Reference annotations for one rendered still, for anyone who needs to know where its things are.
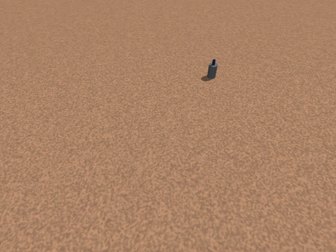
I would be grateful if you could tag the bottle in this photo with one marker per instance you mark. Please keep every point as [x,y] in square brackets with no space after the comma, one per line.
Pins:
[212,70]

